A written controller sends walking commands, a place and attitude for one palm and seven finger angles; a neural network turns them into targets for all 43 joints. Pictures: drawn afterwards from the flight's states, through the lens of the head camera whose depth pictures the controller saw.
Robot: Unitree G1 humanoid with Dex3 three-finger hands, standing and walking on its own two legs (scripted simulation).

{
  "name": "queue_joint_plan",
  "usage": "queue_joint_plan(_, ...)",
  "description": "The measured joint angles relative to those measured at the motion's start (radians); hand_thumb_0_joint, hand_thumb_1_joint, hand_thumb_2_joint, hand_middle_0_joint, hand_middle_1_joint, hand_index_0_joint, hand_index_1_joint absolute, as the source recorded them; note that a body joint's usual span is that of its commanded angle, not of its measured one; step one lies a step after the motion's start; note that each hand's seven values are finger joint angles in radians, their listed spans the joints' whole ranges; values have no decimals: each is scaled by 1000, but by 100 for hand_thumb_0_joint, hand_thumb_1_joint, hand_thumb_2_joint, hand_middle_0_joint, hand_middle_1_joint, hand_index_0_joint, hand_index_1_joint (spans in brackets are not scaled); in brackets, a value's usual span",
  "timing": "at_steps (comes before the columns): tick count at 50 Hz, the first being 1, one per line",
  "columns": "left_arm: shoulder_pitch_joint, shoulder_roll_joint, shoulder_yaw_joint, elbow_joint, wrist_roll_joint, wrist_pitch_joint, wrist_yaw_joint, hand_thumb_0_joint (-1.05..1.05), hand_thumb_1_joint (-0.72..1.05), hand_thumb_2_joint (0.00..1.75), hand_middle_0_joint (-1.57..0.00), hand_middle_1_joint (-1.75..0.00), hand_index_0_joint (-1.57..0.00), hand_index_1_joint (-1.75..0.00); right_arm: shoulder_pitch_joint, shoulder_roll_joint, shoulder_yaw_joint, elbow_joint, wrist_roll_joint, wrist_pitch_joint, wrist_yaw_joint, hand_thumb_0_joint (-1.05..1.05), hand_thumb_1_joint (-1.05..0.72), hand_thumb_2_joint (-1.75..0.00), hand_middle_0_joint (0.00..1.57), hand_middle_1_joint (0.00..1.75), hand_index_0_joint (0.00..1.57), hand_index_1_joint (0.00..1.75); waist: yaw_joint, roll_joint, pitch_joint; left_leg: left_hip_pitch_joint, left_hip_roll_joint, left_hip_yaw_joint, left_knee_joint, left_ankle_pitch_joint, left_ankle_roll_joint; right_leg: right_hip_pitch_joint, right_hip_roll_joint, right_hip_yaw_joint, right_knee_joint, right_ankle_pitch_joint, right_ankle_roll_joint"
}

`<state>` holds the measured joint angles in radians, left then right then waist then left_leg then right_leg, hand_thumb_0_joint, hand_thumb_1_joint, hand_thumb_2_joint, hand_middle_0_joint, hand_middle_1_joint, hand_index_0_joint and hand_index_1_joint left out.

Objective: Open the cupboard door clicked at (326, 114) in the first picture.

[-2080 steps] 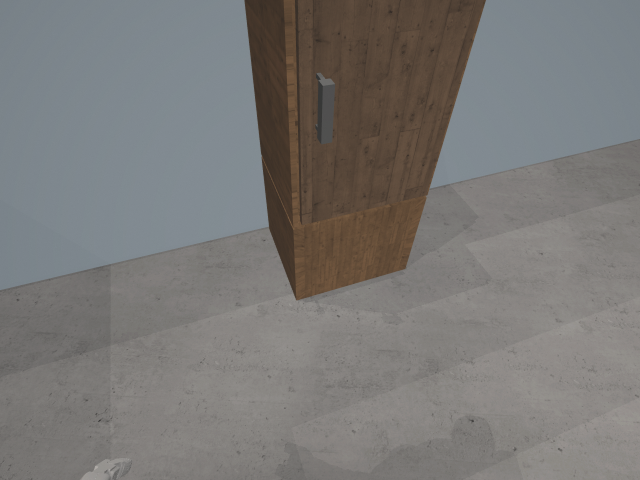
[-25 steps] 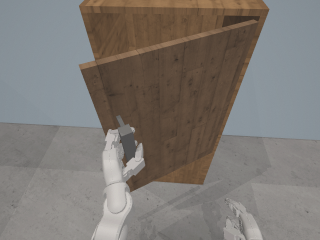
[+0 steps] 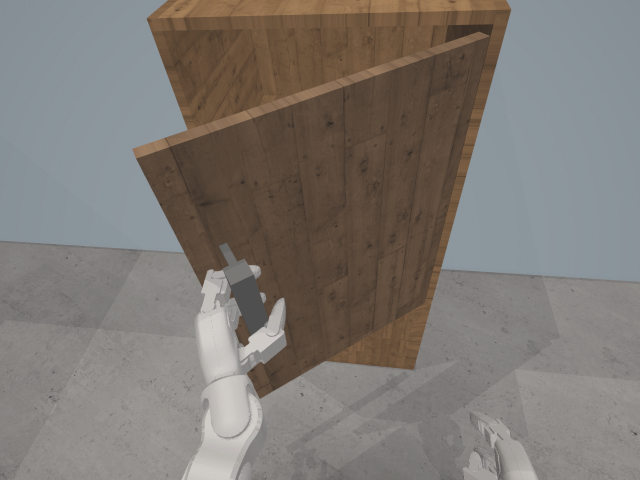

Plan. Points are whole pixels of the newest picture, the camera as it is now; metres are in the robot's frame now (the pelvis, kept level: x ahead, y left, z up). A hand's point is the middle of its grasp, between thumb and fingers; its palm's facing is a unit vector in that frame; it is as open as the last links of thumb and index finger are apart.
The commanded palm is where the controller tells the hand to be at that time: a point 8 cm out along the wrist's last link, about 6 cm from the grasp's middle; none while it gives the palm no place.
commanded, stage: open thumb and fingers to let go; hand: left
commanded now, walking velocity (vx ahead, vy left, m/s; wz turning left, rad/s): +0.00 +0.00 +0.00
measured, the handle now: (244, 292) +0.33 +0.11 +0.07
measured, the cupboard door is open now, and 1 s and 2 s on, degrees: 38 37 37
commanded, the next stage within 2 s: slide the hand sideways off the handle in 0.58 s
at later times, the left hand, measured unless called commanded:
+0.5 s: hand (254, 335) +0.28 +0.09 +0.07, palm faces +0.29 -0.96 -0.01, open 14.7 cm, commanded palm +0.23 +0.13 +0.07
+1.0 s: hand (237, 360) +0.24 +0.10 +0.08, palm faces -0.21 -0.97 +0.07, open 16.5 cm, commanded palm +0.22 +0.15 +0.07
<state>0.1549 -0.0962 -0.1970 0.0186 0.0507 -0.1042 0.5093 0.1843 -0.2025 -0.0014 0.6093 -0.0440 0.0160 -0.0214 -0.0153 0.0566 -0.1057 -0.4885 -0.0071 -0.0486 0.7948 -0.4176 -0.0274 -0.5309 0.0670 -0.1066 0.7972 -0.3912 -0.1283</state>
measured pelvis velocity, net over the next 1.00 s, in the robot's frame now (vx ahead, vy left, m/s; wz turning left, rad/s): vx -0.02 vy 0.07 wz -0.04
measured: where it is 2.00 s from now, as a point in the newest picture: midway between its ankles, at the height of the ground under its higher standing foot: outside the picture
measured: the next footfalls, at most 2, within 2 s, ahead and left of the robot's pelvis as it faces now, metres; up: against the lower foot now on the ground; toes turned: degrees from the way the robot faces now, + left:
none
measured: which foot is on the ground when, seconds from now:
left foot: down 0.00-1.00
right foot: down 0.00-1.00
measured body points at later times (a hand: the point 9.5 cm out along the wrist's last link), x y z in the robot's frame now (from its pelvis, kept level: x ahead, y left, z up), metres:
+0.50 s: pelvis -0.02 +0.03 +0.00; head -0.01 +0.00 +0.45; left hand +0.25 +0.14 +0.07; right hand +0.16 -0.20 -0.10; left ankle -0.01 +0.15 -0.70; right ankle +0.01 -0.03 -0.70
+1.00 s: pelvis -0.02 +0.07 +0.00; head -0.02 +0.06 +0.45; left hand +0.25 +0.16 +0.08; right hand +0.14 -0.15 -0.09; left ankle -0.01 +0.16 -0.70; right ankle +0.01 -0.03 -0.70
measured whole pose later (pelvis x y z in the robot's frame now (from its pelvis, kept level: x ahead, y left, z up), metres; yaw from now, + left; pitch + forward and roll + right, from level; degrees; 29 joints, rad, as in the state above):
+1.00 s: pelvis -0.02 +0.07 +0.00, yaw -2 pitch +4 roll +0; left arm 0.12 0.03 -0.25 0.06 -0.11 -0.18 0.03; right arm 0.25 -0.21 0.05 0.54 0.02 -0.10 -0.03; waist 0.00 0.04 -0.07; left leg -0.49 -0.05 0.01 0.84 -0.42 0.05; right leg -0.53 0.03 -0.04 0.82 -0.36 -0.04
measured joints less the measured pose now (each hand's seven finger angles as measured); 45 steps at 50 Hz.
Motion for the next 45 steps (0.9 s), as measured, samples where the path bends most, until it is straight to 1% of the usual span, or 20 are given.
queue_joint_plan(5, -21, -2, 18, 32, -5, -28, -9, 1, 23, 62, -29, -123, -31, -125, 10, -1, -3, 15, 1, -24, -5, 1, -91, -89, 20, 29, 20, 30, 0, 1, 6, -5, -1, -6, -3, 7, 4, -6, 3, 2, -3, 11, -2)
queue_joint_plan(8, -35, -1, 20, 49, -5, -40, -12, 1, 6, 54, -28, -122, -30, -123, 11, -1, -5, 21, 1, -36, -5, 1, -91, -89, 20, 29, 20, 30, 1, 2, 9, -11, -1, -7, -1, 8, 1, -13, 3, 2, 0, 16, -2)
queue_joint_plan(12, -47, 3, 21, 65, -15, -50, -24, 0, -18, 44, -28, -120, -30, -121, 7, 1, -5, 27, 2, -46, -8, 1, -91, -89, 20, 29, 20, 30, 4, 0, 9, -14, -3, -3, 0, 13, 1, -17, 1, 6, 0, 22, 3)
queue_joint_plan(17, -55, 2, 22, 82, -22, -57, -21, 0, -37, 36, -27, -113, -29, -113, -3, 4, -3, 28, 3, -58, -10, 1, -91, -89, 20, 29, 20, 30, 7, 0, 12, -12, -6, -3, 1, 18, 2, -11, -1, 7, -7, 31, 11)
queue_joint_plan(22, -75, -1, 14, 102, -11, -66, -9, -1, -45, 32, -25, -97, -26, -98, -14, 8, -1, 25, 2, -70, -8, 1, -91, -89, 20, 29, 20, 30, 11, -6, 16, -22, -12, -1, 14, 17, 6, -15, -8, 9, -3, 34, 22)
queue_joint_plan(26, -77, -5, -24, 108, 8, -73, -1, -1, -48, 31, -24, -81, -25, -82, -18, 14, 0, 18, 1, -77, -3, 1, -91, -89, 20, 29, 20, 30, 12, -10, 14, -34, -19, 5, 31, 11, 18, -25, -15, 14, 9, 33, 32)
queue_joint_plan(29, -76, 5, -60, 110, 19, -73, 8, -1, -49, 31, -23, -69, -24, -69, -16, 21, 4, 10, 1, -77, 3, 1, -91, -89, 20, 29, 20, 30, 12, -12, 7, -41, -23, 13, 46, 4, 28, -34, -19, 22, 23, 27, 41)
queue_joint_plan(35, -107, 12, -105, 126, 21, -53, 43, -1, -50, 30, -22, -48, -23, -47, -20, 35, 17, 1, 1, -65, 12, 1, -91, -89, 20, 29, 20, 30, 5, -11, 9, -49, -29, 27, 76, -11, 44, -41, -24, 34, 47, 19, 56)
queue_joint_plan(36, -112, 16, -108, 129, 35, -55, 21, -1, -50, 30, -22, -45, -22, -45, -21, 35, 23, 1, 2, -64, 14, 1, -91, -89, 20, 29, 20, 30, 3, -13, 13, -48, -31, 29, 78, -11, 47, -41, -27, 36, 51, 19, 58)
queue_joint_plan(37, -113, 26, -101, 127, 33, -63, -25, -1, -50, 30, -21, -43, -20, -43, -17, 35, 28, -3, 5, -64, 15, 1, -90, -89, 20, 29, 20, 30, 3, -17, 18, -47, -34, 31, 79, -11, 50, -42, -30, 38, 55, 18, 60)
queue_joint_plan(38, -112, 45, -92, 124, 29, -72, -89, -1, -50, 30, -21, -41, -17, -41, -8, 33, 32, -11, 10, -63, 13, 1, -90, -89, 20, 29, 20, 30, 7, -21, 22, -46, -37, 34, 78, -9, 53, -41, -33, 40, 57, 18, 62)
queue_joint_plan(40, -111, 104, -81, 121, 13, -89, -233, -1, -50, 30, -19, -38, -12, -37, 14, 27, 39, -22, 19, -63, 6, 1, -90, -89, 20, 29, 20, 30, 17, -23, 26, -39, -41, 37, 74, -6, 58, -36, -37, 44, 57, 19, 66)
queue_joint_plan(42, -108, 161, -76, 112, -28, -95, -366, -1, -50, 30, -18, -35, -8, -34, 33, 15, 45, -33, 33, -66, -1, 1, -90, -89, 21, 29, 20, 30, 20, -16, 28, -29, -43, 38, 69, -5, 62, -24, -38, 46, 48, 22, 71)
queue_joint_plan(43, -106, 179, -74, 107, -56, -93, -417, -1, -50, 30, -17, -34, -8, -33, 41, 9, 48, -38, 41, -71, -4, 1, -90, -89, 21, 29, 20, 30, 20, -10, 30, -22, -43, 39, 66, -4, 64, -16, -38, 47, 42, 25, 74)
queue_joint_plan(45, -96, 187, -66, 97, -117, -85, -482, -1, -50, 30, -15, -32, -8, -32, 52, -2, 53, -46, 55, -84, -10, 1, -90, -89, 21, 29, 20, 30, 16, -1, 35, -10, -43, 42, 59, -3, 69, -2, -38, 50, 29, 30, 80)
